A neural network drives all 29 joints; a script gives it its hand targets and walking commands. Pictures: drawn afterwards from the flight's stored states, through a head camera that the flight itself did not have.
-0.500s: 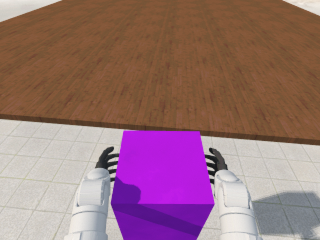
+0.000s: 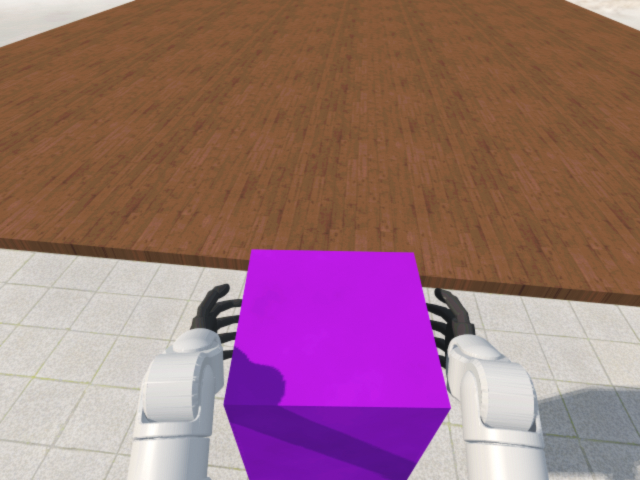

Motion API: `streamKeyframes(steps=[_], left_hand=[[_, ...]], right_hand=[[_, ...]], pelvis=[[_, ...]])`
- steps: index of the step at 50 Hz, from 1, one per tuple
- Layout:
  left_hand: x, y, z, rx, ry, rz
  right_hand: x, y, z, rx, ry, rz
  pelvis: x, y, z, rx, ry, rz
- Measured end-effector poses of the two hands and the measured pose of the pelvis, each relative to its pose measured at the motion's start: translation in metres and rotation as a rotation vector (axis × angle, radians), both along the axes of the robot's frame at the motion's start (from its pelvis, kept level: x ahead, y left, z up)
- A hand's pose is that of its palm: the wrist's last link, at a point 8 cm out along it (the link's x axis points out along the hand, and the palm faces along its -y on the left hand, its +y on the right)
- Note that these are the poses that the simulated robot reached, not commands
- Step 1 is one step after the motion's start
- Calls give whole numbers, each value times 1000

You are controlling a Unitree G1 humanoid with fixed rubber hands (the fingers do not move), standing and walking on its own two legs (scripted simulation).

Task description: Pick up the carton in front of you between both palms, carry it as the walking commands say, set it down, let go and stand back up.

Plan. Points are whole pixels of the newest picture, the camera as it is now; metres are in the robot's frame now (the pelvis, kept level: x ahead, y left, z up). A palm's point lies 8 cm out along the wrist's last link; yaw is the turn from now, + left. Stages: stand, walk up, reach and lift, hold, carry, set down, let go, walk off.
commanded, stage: carry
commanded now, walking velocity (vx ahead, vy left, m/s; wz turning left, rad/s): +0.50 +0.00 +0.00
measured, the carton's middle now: (329, 370) +0.30 -0.01 +0.01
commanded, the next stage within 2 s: none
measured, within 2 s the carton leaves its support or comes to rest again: neither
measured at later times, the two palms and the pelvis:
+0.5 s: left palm (241, 209) +0.53 +0.13 +0.10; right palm (420, 210) +0.54 -0.17 +0.10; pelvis +0.27 -0.02 +0.01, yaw -1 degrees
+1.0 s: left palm (267, 126) +0.87 +0.12 +0.10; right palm (397, 130) +0.85 -0.18 +0.11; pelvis +0.60 -0.01 +0.02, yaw -4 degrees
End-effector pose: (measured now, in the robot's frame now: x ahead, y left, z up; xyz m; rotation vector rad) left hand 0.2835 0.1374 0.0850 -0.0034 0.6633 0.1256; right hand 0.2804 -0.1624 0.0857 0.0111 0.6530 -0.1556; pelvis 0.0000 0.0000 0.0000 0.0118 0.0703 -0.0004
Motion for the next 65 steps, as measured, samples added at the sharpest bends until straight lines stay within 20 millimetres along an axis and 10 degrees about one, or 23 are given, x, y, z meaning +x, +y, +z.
streamKeyframes(steps=[11, 21, 32, 43, 58, 65], left_hand=[[96, -18, 5, -21, 40, -19], [196, -15, 16, -29, 60, 68], [362, 2, -19, -45, 52, 15], [498, -12, -9, -28, 128, -96], [733, -46, 39, -17, -122, 22], [843, -56, 60, 22, -22, 43]], right_hand=[[79, -17, -2, 55, 38, -81], [209, -14, 16, 54, 61, -1], [356, 2, -18, 24, 50, -41], [464, -10, -4, 21, 126, -140], [733, -46, 33, 42, -122, -19], [858, -56, 56, 35, -22, 34]], pelvis=[[103, -12, 0, -30, 26, -47], [215, -31, 14, 17, 36, -2], [377, -1, -19, 25, -21, -56], [505, 8, 19, -39, 7, -80], [720, -49, -19, -27, -29, -27], [789, -69, 3, -3, 0, -19]])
